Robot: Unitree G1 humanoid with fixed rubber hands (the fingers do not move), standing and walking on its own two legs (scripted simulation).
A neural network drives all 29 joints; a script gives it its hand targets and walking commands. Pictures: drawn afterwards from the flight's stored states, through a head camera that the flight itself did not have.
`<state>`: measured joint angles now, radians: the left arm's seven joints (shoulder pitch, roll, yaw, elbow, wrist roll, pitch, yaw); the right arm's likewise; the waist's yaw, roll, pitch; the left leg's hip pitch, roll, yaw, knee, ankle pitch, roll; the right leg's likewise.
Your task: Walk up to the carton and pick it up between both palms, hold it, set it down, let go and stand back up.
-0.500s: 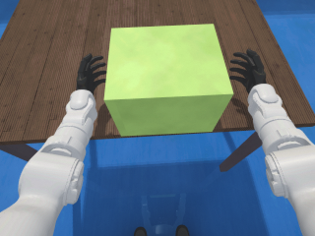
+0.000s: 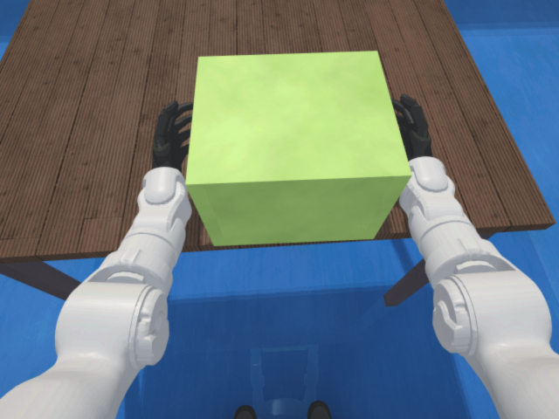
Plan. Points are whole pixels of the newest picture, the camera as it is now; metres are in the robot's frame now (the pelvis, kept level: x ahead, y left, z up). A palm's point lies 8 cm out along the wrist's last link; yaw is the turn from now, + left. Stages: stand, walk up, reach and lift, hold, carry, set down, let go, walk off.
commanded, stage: reach and lift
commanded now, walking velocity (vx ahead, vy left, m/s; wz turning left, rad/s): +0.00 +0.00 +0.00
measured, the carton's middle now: (291, 153) +0.50 -0.01 +0.04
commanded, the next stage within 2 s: none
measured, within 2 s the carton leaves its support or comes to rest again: leaves its support in 1.70 s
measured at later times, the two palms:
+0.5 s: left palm (168, 165) +0.47 +0.16 +0.06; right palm (412, 160) +0.48 -0.18 +0.06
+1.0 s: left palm (163, 169) +0.46 +0.17 +0.06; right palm (410, 164) +0.47 -0.17 +0.06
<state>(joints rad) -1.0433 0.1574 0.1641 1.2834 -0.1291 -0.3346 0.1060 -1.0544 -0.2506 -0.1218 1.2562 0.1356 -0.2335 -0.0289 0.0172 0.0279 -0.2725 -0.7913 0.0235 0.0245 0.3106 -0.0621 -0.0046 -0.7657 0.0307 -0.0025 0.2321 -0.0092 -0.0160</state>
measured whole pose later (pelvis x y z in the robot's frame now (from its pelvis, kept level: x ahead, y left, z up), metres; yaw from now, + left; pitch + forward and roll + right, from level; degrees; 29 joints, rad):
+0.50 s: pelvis +0.04 -0.01 +0.02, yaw +5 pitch +19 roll +0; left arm -0.81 0.01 0.48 0.99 0.27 -0.25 0.03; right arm -0.77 -0.03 -0.54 0.91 -0.37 -0.22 0.02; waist -0.05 0.04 -0.11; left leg -0.43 0.01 -0.06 0.18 -0.08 -0.02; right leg -0.38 0.02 -0.08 0.12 -0.06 -0.03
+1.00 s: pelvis +0.04 +0.00 +0.02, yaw +6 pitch +18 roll +0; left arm -0.77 -0.02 0.46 0.89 0.30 -0.20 0.04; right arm -0.76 -0.01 -0.57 0.86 -0.39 -0.22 0.06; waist -0.06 0.04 -0.10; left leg -0.42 0.00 -0.06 0.18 -0.07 -0.01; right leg -0.37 0.01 -0.08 0.10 -0.05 -0.02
